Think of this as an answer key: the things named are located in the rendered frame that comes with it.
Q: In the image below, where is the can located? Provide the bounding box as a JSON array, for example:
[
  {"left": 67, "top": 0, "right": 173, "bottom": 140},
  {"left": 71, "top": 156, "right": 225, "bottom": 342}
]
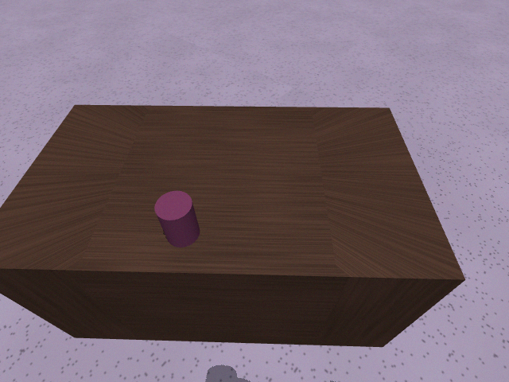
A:
[{"left": 154, "top": 191, "right": 200, "bottom": 248}]

